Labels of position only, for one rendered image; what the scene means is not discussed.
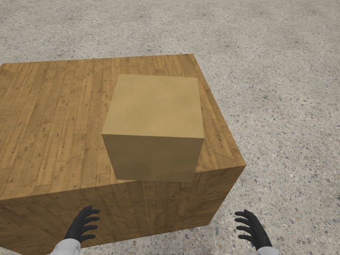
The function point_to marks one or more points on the pedestal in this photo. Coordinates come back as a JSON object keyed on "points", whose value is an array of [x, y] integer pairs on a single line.
{"points": [[53, 160]]}

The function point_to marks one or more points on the carton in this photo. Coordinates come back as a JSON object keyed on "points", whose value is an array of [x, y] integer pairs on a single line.
{"points": [[153, 130]]}

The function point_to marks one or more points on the left robot forearm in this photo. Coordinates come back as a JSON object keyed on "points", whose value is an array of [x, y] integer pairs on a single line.
{"points": [[67, 247]]}

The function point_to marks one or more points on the robot right hand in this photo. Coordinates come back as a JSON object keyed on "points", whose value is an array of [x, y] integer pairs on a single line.
{"points": [[259, 237]]}

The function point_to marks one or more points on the robot left hand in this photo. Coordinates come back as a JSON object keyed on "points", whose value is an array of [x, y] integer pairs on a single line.
{"points": [[77, 228]]}

